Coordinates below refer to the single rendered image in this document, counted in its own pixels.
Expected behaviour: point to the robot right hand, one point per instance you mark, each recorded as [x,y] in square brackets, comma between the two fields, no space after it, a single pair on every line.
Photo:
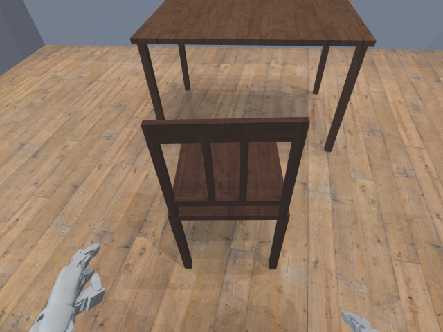
[357,323]

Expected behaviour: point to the robot left forearm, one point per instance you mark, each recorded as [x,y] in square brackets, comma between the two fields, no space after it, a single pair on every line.
[55,318]

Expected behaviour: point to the chair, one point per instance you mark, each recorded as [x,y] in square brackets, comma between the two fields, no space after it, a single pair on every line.
[228,169]

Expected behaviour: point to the table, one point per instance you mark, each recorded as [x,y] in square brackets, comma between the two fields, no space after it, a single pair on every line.
[259,23]

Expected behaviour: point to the robot left hand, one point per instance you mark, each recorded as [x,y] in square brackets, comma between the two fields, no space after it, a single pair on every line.
[71,280]

